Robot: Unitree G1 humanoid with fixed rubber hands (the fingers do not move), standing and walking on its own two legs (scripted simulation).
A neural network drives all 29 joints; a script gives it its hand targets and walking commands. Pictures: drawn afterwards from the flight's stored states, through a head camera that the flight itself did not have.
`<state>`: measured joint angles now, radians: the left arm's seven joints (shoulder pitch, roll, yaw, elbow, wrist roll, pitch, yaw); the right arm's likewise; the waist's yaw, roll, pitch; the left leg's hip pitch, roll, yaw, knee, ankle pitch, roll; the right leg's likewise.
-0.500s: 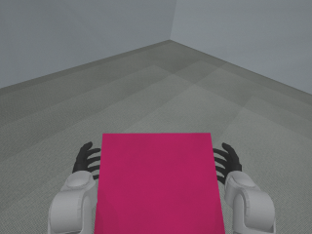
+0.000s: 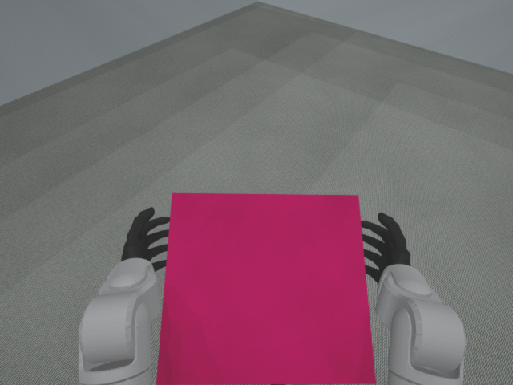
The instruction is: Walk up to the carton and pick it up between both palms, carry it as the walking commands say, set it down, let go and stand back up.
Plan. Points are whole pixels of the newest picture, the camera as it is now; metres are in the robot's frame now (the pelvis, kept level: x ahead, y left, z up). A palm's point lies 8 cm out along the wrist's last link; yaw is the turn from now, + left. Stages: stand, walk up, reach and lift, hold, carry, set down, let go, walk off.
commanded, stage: carry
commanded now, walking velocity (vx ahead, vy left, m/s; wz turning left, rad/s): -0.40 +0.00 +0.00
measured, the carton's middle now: (262, 281) +0.29 -0.02 +0.00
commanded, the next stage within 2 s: none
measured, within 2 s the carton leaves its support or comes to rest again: neither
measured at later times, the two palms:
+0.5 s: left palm out of the picture +0.00 +0.10 +0.09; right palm out of the picture -0.03 -0.23 +0.08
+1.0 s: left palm out of the picture -0.30 +0.15 +0.11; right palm out of the picture -0.28 -0.18 +0.12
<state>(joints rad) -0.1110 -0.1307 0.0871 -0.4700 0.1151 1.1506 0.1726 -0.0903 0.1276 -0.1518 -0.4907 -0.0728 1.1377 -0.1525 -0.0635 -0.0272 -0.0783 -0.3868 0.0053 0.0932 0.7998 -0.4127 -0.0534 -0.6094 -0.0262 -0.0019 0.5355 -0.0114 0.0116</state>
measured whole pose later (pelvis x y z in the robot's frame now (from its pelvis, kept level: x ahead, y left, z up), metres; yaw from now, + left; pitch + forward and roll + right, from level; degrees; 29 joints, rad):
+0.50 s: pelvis -0.26 -0.04 +0.01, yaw -2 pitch +2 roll +2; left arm -0.07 -0.13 0.08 -0.40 0.09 1.19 0.20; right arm -0.02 0.13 -0.14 -0.44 -0.10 1.18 -0.15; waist -0.02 -0.03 -0.04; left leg -0.64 0.01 0.05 1.24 -0.44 -0.04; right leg -0.51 -0.05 -0.03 0.58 -0.11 -0.01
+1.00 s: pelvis -0.56 -0.03 +0.00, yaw -4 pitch +5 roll -4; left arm -0.14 -0.13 0.12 -0.53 0.08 1.17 0.22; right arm -0.15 0.13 -0.14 -0.46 -0.12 1.12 -0.11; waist 0.09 0.00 -0.08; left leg -0.62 0.13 0.06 0.58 -0.05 0.00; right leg -0.32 0.02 -0.07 0.66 -0.44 0.02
